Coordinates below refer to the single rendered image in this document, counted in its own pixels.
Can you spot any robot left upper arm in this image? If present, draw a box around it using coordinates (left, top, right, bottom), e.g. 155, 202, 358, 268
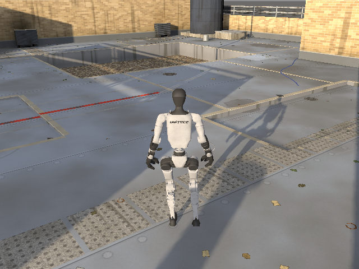
153, 113, 168, 144

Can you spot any right robot foot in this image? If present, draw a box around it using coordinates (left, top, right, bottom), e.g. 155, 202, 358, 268
192, 218, 200, 226

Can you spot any robot left hand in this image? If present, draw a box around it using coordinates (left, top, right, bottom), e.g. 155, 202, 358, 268
146, 157, 159, 170

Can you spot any left robot thigh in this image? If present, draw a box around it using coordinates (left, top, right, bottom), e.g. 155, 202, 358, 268
160, 156, 176, 193

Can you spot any robot right hand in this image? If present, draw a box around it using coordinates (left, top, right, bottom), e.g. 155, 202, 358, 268
201, 155, 214, 167

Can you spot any left robot forearm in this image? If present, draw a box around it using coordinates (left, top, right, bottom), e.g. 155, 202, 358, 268
147, 136, 158, 159

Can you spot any robot right upper arm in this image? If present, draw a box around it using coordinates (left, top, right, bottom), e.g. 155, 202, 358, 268
191, 113, 206, 143

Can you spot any right robot forearm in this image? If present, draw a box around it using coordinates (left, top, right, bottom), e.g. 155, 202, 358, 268
201, 135, 213, 157

